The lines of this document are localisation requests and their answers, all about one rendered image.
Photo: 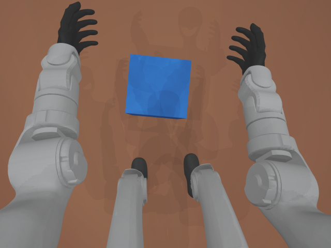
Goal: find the left robot upper arm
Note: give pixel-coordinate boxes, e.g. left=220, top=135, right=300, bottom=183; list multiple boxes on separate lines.
left=0, top=136, right=87, bottom=248

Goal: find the right robot hand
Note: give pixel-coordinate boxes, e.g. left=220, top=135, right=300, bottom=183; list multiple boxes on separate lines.
left=227, top=23, right=266, bottom=74

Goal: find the right robot upper arm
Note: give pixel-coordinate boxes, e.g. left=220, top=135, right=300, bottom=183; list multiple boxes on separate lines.
left=244, top=160, right=331, bottom=248

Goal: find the robot left forearm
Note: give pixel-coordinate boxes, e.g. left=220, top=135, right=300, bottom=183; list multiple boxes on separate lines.
left=8, top=43, right=82, bottom=187

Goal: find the left robot thigh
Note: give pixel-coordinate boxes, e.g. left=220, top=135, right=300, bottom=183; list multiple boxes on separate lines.
left=106, top=174, right=147, bottom=248

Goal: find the robot right forearm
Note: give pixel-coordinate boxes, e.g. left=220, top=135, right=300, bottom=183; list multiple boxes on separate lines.
left=238, top=65, right=319, bottom=188

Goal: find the left robot hand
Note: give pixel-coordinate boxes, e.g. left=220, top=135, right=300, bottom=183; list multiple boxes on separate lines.
left=57, top=2, right=98, bottom=55

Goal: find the left robot shin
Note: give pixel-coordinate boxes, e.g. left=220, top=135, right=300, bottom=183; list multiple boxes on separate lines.
left=117, top=169, right=143, bottom=188

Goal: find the carton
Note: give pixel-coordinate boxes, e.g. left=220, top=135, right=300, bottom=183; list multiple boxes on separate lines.
left=125, top=54, right=191, bottom=119

